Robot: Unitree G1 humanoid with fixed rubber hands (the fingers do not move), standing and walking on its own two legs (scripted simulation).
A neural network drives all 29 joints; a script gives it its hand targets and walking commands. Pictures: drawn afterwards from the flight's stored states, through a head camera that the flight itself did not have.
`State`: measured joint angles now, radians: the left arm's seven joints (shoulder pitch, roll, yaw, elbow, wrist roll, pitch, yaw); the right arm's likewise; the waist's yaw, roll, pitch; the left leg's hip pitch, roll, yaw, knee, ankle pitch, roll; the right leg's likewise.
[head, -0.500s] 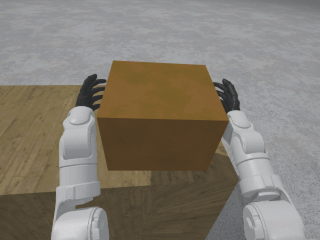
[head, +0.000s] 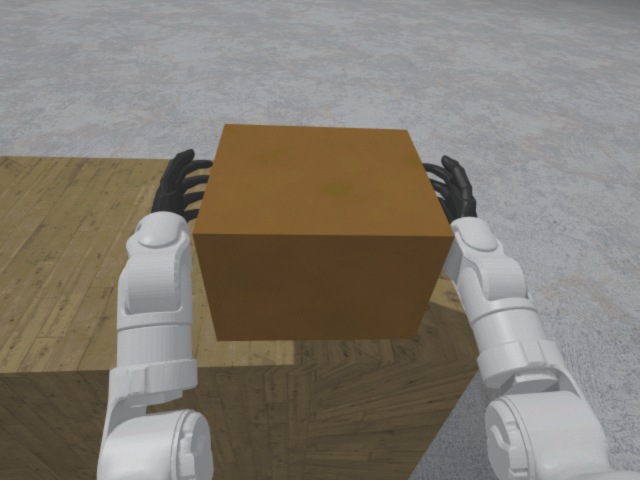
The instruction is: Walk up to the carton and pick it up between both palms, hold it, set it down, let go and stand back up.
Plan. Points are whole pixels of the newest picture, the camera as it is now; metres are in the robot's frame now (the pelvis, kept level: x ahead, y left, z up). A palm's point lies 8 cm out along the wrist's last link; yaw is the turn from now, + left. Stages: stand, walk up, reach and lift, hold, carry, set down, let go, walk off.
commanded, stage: hold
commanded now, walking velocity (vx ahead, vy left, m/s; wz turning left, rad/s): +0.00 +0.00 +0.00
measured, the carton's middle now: (317, 229) +0.39 +0.01 +0.14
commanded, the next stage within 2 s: set down in 1.48 s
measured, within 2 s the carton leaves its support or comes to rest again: neither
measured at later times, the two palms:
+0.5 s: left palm (176, 213) +0.36 +0.18 +0.19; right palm (461, 218) +0.36 -0.17 +0.19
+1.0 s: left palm (176, 213) +0.36 +0.18 +0.19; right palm (461, 218) +0.36 -0.17 +0.19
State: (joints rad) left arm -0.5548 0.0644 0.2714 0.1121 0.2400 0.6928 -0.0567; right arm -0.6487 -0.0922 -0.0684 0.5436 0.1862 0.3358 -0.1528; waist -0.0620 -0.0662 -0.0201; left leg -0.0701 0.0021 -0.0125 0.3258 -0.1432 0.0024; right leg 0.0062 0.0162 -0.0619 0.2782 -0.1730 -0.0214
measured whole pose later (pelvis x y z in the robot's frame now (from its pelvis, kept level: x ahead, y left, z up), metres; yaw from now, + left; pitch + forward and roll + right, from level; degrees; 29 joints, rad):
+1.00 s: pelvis +0.00 +0.00 +0.00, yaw +0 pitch -6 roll -1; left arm -0.57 0.06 0.27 0.15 0.24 0.68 -0.05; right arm -0.66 -0.10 -0.07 0.57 0.19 0.33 -0.16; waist -0.07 -0.07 -0.03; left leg -0.07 0.00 -0.01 0.33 -0.14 0.00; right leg 0.00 0.02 -0.06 0.28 -0.17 -0.02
